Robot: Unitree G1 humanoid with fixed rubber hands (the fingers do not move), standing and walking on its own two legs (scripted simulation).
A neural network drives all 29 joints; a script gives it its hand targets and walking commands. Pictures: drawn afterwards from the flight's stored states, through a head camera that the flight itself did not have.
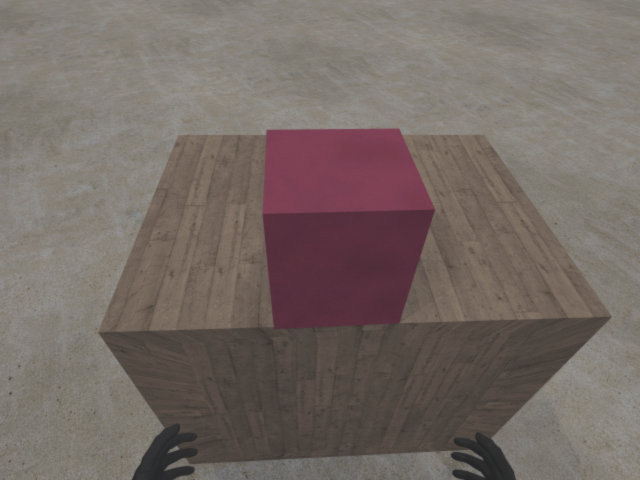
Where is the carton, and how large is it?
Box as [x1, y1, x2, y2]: [263, 129, 434, 328]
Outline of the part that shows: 267,130 263,195 263,222 274,328 398,322 434,211 434,208 399,129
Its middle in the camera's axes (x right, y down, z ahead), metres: +0.03 -0.02 +0.62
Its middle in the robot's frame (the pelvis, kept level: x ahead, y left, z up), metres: +0.50 +0.02 +0.05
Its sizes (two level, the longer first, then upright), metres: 0.210 0.200 0.250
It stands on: a pedestal, 0.71 m high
